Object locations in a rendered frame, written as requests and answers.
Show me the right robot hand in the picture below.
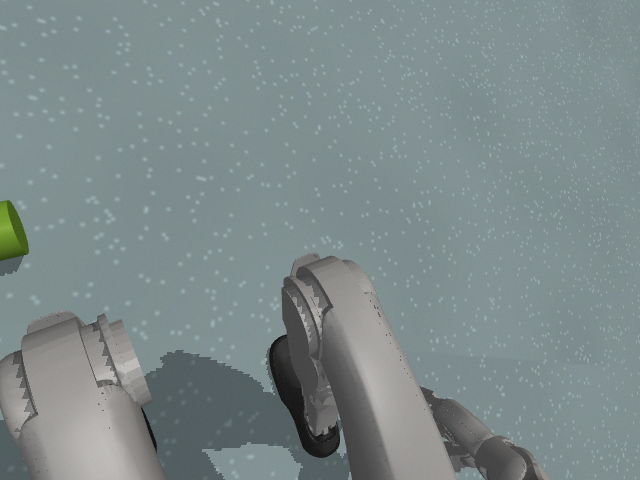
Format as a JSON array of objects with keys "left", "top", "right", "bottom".
[{"left": 420, "top": 386, "right": 495, "bottom": 472}]

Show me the left robot foot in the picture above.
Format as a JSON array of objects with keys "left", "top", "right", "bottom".
[{"left": 141, "top": 407, "right": 157, "bottom": 453}]

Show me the bottle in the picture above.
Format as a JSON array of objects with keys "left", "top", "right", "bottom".
[{"left": 0, "top": 200, "right": 29, "bottom": 261}]

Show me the right robot arm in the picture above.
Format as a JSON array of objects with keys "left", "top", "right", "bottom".
[{"left": 475, "top": 436, "right": 551, "bottom": 480}]

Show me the right robot foot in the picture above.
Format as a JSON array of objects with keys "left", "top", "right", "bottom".
[{"left": 269, "top": 334, "right": 340, "bottom": 458}]

